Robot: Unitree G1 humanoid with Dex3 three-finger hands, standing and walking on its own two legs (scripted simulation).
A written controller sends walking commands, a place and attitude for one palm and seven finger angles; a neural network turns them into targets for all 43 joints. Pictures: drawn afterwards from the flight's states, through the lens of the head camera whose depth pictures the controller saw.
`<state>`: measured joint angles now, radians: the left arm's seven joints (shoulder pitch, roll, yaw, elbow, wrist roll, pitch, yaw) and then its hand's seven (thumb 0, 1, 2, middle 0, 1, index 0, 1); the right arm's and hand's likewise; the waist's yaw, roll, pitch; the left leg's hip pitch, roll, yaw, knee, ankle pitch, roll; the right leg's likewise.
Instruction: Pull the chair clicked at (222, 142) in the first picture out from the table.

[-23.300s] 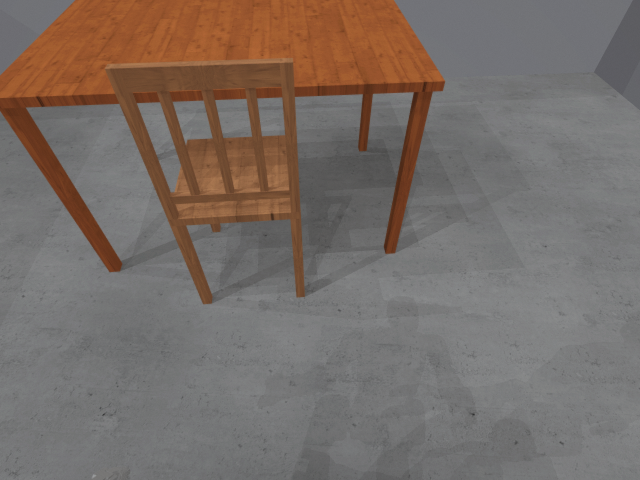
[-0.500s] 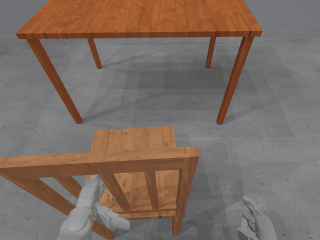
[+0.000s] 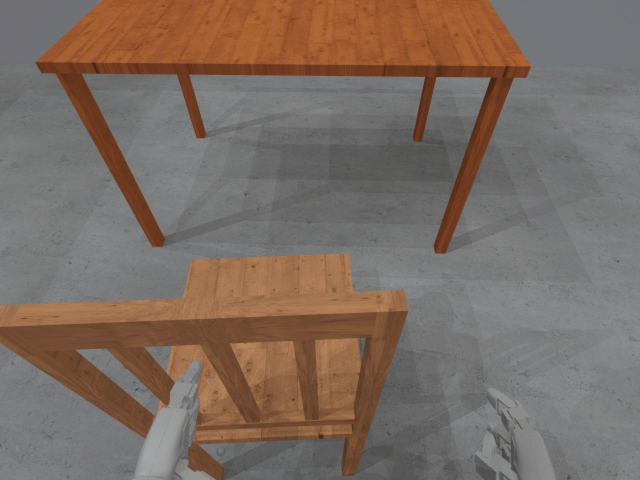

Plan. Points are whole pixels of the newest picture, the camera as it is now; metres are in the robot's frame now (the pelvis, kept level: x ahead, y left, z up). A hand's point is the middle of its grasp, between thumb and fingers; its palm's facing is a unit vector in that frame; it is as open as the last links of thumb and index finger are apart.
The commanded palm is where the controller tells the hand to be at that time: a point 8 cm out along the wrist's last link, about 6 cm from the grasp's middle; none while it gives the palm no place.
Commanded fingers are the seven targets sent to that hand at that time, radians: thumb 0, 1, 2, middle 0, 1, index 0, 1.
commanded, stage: draw the fingers out of the gap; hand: left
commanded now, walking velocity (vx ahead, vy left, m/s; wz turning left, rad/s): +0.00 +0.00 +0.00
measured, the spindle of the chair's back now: (236, 385) +0.25 +0.12 -0.04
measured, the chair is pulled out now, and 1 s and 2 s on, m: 0.59 0.59 0.58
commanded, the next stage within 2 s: draw the hand back to the body in 0.38 s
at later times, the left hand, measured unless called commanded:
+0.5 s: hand out of the picture +0.11 +0.13 -0.01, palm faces -0.01 -0.99 -0.12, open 17.4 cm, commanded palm +0.07 +0.18 +0.01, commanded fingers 0.00 -0.55 0.20 0.00 0.00 0.00 0.00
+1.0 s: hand out of the picture +0.13 +0.18 +0.08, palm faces +0.04 -0.99 -0.10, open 17.3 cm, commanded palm +0.09 +0.24 +0.10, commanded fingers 0.00 -0.33 0.31 -0.03 -0.05 -0.03 -0.05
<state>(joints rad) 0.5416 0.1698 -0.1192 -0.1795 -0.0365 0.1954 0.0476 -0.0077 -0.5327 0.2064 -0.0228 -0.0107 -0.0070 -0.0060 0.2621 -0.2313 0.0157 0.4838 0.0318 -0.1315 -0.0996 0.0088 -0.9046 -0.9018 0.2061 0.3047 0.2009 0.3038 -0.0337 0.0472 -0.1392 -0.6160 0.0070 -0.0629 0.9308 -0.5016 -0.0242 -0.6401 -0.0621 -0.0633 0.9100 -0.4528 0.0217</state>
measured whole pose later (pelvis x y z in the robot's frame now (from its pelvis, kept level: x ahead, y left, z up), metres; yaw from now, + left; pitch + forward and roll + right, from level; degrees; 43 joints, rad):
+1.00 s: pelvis -0.02 +0.01 -0.02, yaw +0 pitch +9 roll -2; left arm 0.75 0.26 0.11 -0.42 -0.27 -0.23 -0.16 -0.01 -0.52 0.21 -0.01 -0.01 -0.03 -0.02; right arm 0.22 -0.17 0.00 0.53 0.09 -0.19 -0.11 0.01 -0.90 -0.90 0.21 0.30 0.20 0.30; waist 0.02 0.07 -0.13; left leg -0.68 0.02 -0.08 1.06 -0.53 -0.02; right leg -0.68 -0.05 -0.08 0.99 -0.46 0.02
